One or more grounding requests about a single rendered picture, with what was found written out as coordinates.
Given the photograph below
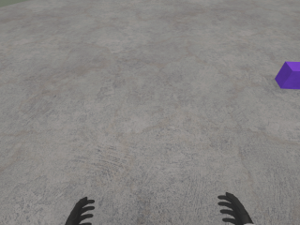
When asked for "right robot hand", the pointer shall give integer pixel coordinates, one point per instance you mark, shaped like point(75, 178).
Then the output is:
point(240, 214)

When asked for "left robot hand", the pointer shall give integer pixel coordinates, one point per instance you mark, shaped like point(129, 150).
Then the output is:
point(76, 216)

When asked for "carton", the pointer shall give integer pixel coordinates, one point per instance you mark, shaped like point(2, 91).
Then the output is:
point(289, 76)

